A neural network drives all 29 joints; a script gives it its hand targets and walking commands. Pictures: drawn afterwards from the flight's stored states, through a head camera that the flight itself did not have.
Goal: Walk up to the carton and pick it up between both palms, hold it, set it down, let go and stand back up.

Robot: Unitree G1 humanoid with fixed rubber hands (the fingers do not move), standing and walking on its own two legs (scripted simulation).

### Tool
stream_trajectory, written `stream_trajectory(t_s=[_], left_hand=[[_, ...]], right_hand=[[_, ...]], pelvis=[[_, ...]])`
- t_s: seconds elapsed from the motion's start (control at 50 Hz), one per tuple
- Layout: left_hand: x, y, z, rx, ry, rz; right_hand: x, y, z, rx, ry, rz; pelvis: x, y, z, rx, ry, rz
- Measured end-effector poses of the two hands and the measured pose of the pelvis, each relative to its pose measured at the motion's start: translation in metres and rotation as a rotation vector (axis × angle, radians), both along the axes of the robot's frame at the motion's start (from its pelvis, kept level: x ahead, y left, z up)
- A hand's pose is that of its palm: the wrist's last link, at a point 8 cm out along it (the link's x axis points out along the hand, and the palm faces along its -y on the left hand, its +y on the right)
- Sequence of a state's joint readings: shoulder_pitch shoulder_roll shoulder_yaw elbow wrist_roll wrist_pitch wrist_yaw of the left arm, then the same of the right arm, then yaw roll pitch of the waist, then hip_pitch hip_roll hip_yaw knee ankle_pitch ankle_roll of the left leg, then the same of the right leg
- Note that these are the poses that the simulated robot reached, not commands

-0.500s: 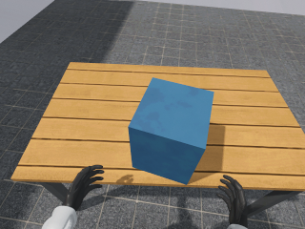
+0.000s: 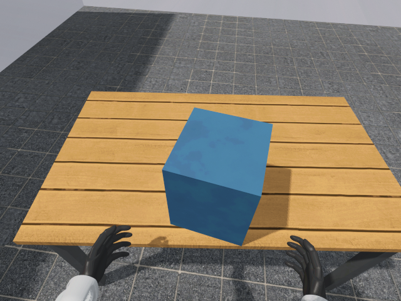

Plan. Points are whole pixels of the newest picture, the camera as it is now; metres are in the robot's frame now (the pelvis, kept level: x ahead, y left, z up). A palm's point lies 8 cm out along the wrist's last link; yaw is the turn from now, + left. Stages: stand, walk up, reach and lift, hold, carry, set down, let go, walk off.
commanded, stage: set down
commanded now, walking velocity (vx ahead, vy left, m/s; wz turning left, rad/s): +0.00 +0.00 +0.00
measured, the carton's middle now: (218, 177) +0.41 -0.01 -0.05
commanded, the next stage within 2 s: let go in 1.72 s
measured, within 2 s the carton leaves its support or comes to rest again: neither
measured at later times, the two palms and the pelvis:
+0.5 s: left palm (98, 272) +0.17 +0.23 -0.06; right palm (315, 282) +0.17 -0.20 -0.06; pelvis +0.02 -0.01 +0.00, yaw +0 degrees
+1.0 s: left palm (107, 278) +0.16 +0.22 -0.07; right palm (328, 289) +0.16 -0.22 -0.07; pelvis +0.02 -0.01 +0.00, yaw +0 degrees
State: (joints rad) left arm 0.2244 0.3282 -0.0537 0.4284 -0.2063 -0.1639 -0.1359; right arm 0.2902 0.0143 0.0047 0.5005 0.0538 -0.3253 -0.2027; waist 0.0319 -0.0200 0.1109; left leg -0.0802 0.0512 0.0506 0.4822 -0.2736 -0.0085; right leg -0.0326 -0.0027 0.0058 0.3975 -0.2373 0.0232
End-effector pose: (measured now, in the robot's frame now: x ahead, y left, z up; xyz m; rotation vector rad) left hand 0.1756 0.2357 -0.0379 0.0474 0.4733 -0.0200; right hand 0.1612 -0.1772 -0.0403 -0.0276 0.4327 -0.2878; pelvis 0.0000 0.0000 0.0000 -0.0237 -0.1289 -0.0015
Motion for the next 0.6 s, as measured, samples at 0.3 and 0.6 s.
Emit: stream_trajectory(t_s=[0.3, 0.6], left_hand=[[-0.006, -0.002, -0.012, 0.043, 0.116, 0.038], [-0.003, -0.006, -0.017, 0.065, 0.167, 0.053]], right_hand=[[0.001, -0.013, -0.016, -0.012, 0.079, 0.062], [0.009, -0.018, -0.024, -0.027, 0.136, 0.122]], pelvis=[[0.013, -0.001, 0.003, 0.005, 0.036, -0.012], [0.023, -0.009, 0.004, 0.006, 0.041, -0.003]])
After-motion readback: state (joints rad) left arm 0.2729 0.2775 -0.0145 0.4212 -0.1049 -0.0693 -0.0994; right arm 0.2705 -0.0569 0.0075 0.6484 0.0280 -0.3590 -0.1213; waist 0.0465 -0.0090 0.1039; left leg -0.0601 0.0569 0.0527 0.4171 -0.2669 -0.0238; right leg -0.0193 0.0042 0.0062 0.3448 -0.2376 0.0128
